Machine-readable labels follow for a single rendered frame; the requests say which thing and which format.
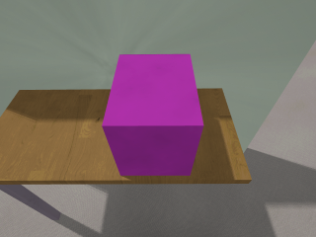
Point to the carton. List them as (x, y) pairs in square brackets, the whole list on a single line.
[(153, 121)]

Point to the table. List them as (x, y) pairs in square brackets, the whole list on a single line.
[(55, 137)]

